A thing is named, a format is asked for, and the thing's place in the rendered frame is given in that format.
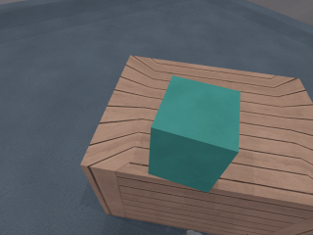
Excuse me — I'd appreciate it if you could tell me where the pedestal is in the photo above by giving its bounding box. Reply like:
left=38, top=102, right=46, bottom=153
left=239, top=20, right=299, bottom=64
left=80, top=55, right=313, bottom=235

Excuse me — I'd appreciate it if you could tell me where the carton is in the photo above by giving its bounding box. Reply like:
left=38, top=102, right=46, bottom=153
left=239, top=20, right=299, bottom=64
left=148, top=75, right=241, bottom=193

